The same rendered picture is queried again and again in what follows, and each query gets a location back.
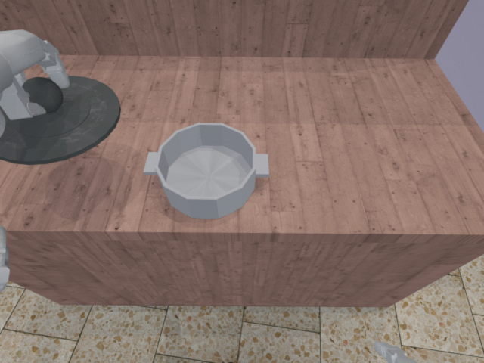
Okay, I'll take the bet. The robot left hand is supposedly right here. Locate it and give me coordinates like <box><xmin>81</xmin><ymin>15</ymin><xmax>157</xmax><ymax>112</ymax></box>
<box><xmin>0</xmin><ymin>29</ymin><xmax>70</xmax><ymax>120</ymax></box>

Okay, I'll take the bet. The robot right hand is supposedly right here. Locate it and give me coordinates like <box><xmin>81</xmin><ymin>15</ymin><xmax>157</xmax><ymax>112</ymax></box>
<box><xmin>374</xmin><ymin>341</ymin><xmax>417</xmax><ymax>363</ymax></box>

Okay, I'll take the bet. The table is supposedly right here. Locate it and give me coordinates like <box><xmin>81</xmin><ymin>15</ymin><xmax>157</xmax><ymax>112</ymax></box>
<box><xmin>0</xmin><ymin>0</ymin><xmax>484</xmax><ymax>307</ymax></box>

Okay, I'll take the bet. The lid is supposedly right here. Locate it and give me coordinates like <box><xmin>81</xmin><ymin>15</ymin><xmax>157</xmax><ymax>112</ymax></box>
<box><xmin>0</xmin><ymin>76</ymin><xmax>121</xmax><ymax>165</ymax></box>

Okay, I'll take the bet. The pot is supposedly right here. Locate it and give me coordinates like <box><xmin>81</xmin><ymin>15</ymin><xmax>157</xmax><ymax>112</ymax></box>
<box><xmin>143</xmin><ymin>123</ymin><xmax>269</xmax><ymax>219</ymax></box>

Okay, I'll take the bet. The knob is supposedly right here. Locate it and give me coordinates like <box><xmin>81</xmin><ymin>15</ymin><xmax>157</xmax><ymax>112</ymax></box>
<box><xmin>22</xmin><ymin>77</ymin><xmax>64</xmax><ymax>113</ymax></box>

